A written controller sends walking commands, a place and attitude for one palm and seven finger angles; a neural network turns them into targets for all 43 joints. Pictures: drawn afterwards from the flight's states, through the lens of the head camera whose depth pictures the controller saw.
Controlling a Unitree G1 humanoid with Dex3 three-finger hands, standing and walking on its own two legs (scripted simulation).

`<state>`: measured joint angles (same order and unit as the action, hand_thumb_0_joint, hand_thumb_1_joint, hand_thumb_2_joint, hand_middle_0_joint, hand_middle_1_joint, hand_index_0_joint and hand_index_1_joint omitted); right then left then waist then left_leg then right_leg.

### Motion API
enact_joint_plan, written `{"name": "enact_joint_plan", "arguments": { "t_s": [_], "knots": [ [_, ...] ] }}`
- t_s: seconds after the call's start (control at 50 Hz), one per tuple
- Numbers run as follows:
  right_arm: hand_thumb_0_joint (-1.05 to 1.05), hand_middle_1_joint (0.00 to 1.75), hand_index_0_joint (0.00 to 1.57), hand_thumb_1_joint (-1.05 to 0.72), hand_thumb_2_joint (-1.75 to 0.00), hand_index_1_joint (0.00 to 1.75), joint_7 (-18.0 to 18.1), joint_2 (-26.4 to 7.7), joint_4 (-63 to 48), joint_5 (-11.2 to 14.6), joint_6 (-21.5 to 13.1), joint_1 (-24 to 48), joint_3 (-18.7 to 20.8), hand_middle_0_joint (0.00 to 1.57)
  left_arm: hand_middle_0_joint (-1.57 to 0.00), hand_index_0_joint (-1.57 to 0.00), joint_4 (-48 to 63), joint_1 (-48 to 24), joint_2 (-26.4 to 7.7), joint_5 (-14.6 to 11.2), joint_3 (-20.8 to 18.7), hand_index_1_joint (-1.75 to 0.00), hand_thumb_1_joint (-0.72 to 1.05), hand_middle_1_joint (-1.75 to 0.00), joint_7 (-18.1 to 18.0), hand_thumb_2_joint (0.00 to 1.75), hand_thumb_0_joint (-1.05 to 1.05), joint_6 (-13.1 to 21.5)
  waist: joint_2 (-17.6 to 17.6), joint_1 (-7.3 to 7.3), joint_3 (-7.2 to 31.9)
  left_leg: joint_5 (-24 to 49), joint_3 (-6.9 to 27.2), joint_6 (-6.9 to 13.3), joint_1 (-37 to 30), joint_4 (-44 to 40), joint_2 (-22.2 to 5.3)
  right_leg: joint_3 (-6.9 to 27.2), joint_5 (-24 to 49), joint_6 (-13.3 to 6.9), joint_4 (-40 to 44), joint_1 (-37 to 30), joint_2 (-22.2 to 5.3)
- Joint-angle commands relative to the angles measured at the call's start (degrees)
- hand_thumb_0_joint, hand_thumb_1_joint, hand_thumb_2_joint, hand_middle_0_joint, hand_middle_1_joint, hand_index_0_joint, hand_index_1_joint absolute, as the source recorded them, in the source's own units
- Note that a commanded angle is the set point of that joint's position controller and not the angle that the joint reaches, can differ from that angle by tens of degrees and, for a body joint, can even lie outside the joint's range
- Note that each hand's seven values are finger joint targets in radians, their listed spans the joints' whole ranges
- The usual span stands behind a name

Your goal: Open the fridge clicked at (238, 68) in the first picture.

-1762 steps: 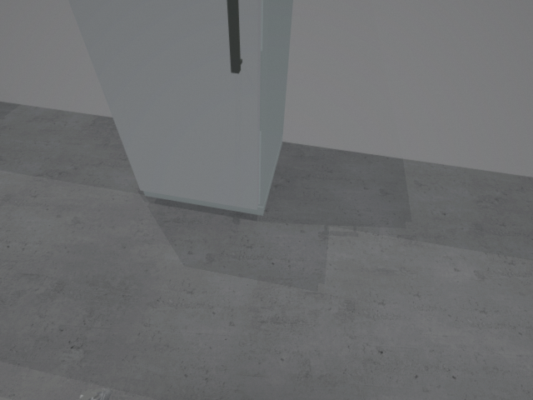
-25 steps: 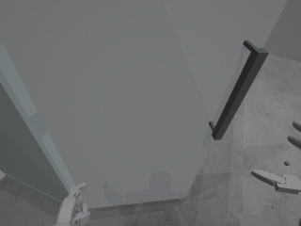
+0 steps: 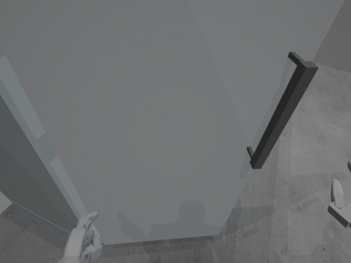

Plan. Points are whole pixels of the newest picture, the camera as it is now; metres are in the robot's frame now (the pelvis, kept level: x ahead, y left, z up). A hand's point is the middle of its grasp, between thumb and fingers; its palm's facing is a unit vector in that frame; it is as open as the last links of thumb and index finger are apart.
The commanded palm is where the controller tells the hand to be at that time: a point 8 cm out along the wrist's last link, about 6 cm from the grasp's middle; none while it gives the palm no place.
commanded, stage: draw the hand back to the body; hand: right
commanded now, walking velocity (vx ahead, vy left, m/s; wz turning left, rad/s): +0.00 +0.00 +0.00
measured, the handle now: (271, 119) +0.39 -0.23 +0.16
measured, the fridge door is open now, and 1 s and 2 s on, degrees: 61 61 61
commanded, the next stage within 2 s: step back with the hand held close in 0.32 s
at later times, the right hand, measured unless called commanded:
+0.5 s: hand (334, 199) +0.19 -0.26 +0.16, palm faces +0.48 +0.79 -0.38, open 7.5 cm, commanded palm +0.14 -0.29 +0.17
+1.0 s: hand out of the picture +0.14 -0.29 +0.15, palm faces +0.45 +0.77 -0.45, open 7.4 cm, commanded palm +0.08 -0.32 +0.17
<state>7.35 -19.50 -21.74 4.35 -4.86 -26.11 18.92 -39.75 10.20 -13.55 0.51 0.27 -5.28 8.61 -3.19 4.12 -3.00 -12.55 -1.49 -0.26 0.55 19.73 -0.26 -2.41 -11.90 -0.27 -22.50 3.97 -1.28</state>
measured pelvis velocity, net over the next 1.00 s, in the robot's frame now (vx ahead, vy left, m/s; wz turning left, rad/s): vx -0.06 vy -0.03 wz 0.00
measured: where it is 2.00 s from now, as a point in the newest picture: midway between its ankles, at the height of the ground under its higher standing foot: outside the picture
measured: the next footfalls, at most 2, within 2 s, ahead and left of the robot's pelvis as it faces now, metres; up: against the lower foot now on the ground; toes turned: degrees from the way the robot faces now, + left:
left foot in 1.86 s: -0.20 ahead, +0.09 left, +0.00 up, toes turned -5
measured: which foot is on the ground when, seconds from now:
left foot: down 0.00-1.00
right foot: down 0.00-1.00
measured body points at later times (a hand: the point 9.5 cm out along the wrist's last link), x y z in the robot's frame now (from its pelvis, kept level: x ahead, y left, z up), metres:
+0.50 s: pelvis +0.00 +0.01 +0.00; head -0.02 +0.03 +0.45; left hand +0.19 +0.23 -0.09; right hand +0.16 -0.30 +0.18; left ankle -0.01 +0.12 -0.75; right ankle +0.01 -0.11 -0.75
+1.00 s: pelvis -0.06 -0.03 -0.02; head -0.05 -0.02 +0.43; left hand +0.11 +0.21 -0.10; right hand +0.11 -0.33 +0.17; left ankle -0.01 +0.12 -0.74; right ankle +0.01 -0.11 -0.75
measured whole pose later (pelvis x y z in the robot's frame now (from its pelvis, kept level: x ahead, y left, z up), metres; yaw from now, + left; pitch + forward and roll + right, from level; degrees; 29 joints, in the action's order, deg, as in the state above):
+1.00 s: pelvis -0.06 -0.03 -0.02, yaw +0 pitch +0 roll +2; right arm 9.7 -21.9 -26.3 2.5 -8.8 -30.0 21.9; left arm -33.5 11.8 -13.5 -0.6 1.0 -6.6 2.7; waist -3.3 1.6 -0.7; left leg -11.0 -1.0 -1.8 18.0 29.1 -0.9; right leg -2.7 -10.9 -2.7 -32.9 22.0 -0.9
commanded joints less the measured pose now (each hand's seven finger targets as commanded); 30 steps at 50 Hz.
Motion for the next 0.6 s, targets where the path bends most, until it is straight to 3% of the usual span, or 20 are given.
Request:
{"name": "enact_joint_plan", "arguments": {
  "t_s": [0.0,0.06,0.12,0.16,0.22,0.3,0.42,0.44,0.46,0.48,0.5,0.54,0.58],
  "knots": [
    [0.0,0.3,0.2,-0.9,-0.9,0.3,1.38,-10.45,-13.08,-0.05,-3.58,6.11,6.23,0.2,-0.2,-0.2,9.14,-7.57,-6.16,0.24,-2.13,-0.3,0.9,-0.3,-0.49,0.9,0.0,3.48,-1.78,-0.34,3.98,6.71,-0.51,1.2,3.25,-3.31,1.18,0.54,9.9,-0.25,3.58,-2.03,-0.06],
    [0.0,0.3,0.2,-0.9,-0.9,0.3,1.3,-10.27,-11.75,0.12,-3.08,5.73,6.3,0.2,-0.2,-0.2,9.09,-7.64,-6.16,0.27,-2.16,-0.3,0.9,-0.3,-0.5,0.9,0.0,3.28,0.59,-0.32,3.48,7.54,-0.6,1.08,3.19,-3.52,1.09,0.3,10.31,-0.45,3.43,-1.85,-0.06],
    [0.0,0.3,0.2,-0.9,-0.9,0.3,1.12,-10.16,-11.16,0.24,-2.81,6.5,6.09,0.2,-0.2,-0.2,9.15,-7.92,-6.02,0.22,-2.02,-0.3,0.9,-0.3,-0.56,0.9,0.0,2.83,0.29,-0.41,2.2,5.62,-0.34,1.02,3.99,-4.24,1.03,0.27,8.13,-0.5,3.54,-1.43,0.08],
    [0.0,0.3,0.2,-0.9,-0.9,0.3,1.12,-10.7,-12.1,0.11,-2.94,7.2,6.35,0.2,-0.2,-0.2,9.21,-8.05,-6.02,0.17,-2.04,-0.3,0.9,-0.3,-0.55,0.9,0.0,2.88,-1.61,-0.31,3.15,5.86,-0.18,1.22,3.48,-4.15,0.95,0.31,8.4,-0.47,3.47,-1.97,0.17],
    [0.0,0.3,0.2,-0.9,-0.9,0.3,1.17,-10.63,-12.49,0.14,-3.08,6.83,6.35,0.2,-0.2,-0.2,9.37,-8.12,-5.88,0.27,-1.87,-0.3,0.9,-0.3,-0.47,0.9,0.0,2.95,-1.45,-0.08,3.36,5.94,-0.37,1.23,3.14,-4.05,1.08,0.49,8.58,-0.42,3.55,-1.93,0.27],
    [0.0,0.3,0.2,-0.9,-0.9,0.3,0.92,-10.3,-11.29,0.42,-2.91,5.41,6.37,0.2,-0.2,-0.2,9.38,-8.23,-5.78,0.24,-1.98,-0.3,0.9,-0.3,-0.52,0.9,0.0,2.81,1.43,-0.09,2.96,6.67,-0.32,1.01,3.33,-4.19,1.05,0.2,8.89,-0.62,3.3,-1.92,0.13],
    [0.0,0.3,0.2,-0.9,-0.9,0.3,0.96,-10.1,-12.07,0.16,-3.16,7.74,5.57,0.2,-0.2,-0.2,9.18,-8.13,-5.84,0.2,-2.03,-0.3,0.9,-0.3,-0.51,0.9,0.0,2.96,-0.92,-0.37,3.37,6.74,-0.17,0.99,3.58,-4.11,0.85,-0.02,8.86,-0.62,3.04,-2.23,0.37],
    [0.0,0.3,0.2,-0.9,-0.9,0.3,1.54,-19.62,-15.75,-0.04,-5.96,17.86,14.13,0.2,-0.2,-0.2,11.94,-7.96,-5.78,-1.06,-0.57,-0.3,0.9,-0.3,-0.11,0.9,0.0,1.56,-3.68,-2.05,-2.13,8.59,3.32,0.91,8.29,-5.48,-1.48,1.34,3.94,-0.81,1.5,4.04,-0.49],
    [0.0,0.3,0.2,-0.9,-0.9,0.3,0.77,-13.3,-9.6,-0.27,-5.77,7.77,9.37,0.2,-0.2,-0.2,10.25,-8.43,-5.8,-0.31,-1.04,-0.3,0.9,-0.3,-0.34,0.9,0.0,0.74,2.66,-2.39,-2.0,11.53,4.57,0.93,12.49,-5.63,-3.62,2.33,5.18,-1.33,-1.43,4.91,-0.94],
    [0.0,0.3,0.2,-0.9,-0.9,0.3,0.24,-10.48,-7.8,-0.71,-5.25,2.99,7.13,0.2,-0.2,-0.2,11.03,-7.32,-5.82,-0.35,-1.42,-0.3,0.9,-0.3,0.03,0.9,0.0,-0.18,5.68,-2.48,1.18,13.8,5.51,1.06,12.95,-4.83,-4.82,2.3,7.08,-1.28,-3.62,3.64,-1.07],
    [0.0,0.3,0.2,-0.9,-0.9,0.3,0.11,-10.07,-9.09,-0.85,-5.27,1.03,6.73,0.2,-0.2,-0.2,12.07,-6.65,-5.73,-0.43,-1.68,-0.3,0.9,-0.3,0.12,0.9,0.0,-0.83,5.9,-2.46,4.94,15.57,5.34,1.13,11.98,-3.31,-5.72,1.81,9.01,-1.23,-4.96,3.1,-1.3],
    [0.0,0.3,0.2,-0.9,-0.9,0.3,0.44,-11.51,-12.55,-0.89,-5.47,-0.66,7.72,0.2,-0.2,-0.2,13.17,-6.29,-5.9,-0.58,-2.11,-0.3,0.9,-0.3,-0.15,0.9,0.0,-1.67,2.72,-2.43,10.14,20.59,4.9,1.12,10.24,-0.18,-6.36,1.45,14.13,-1.16,-6.18,2.3,-1.78],
    [0.0,0.3,0.2,-0.9,-0.9,0.3,0.86,-12.06,-13.68,-0.79,-5.03,-3.27,8.43,0.2,-0.2,-0.2,14.24,-5.94,-6.02,-0.71,-2.34,-0.3,0.9,-0.3,-0.54,0.9,0.0,-2.69,2.1,-2.49,13.14,22.52,4.05,0.8,9.91,2.66,-6.07,1.57,19.4,-1.09,-6.64,2.02,-2.68]
  ]
}}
